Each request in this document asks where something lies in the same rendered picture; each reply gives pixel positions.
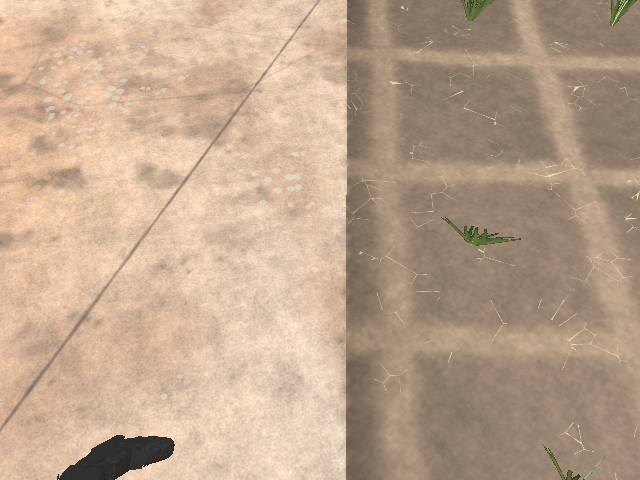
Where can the left robot hand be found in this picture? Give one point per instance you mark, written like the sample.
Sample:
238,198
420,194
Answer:
116,456

